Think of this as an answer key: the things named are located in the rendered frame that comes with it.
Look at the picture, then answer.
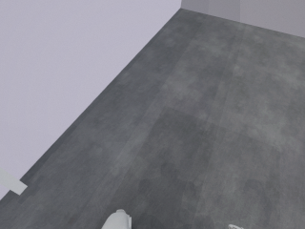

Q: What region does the left robot thigh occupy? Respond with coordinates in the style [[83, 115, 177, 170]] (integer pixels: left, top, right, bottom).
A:
[[101, 212, 132, 229]]

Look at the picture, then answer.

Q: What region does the panel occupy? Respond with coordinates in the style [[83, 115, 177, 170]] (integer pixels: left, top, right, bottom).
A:
[[0, 167, 28, 196]]

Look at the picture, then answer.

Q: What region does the left robot shin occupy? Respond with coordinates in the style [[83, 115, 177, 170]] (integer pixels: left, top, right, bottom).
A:
[[116, 209, 126, 213]]

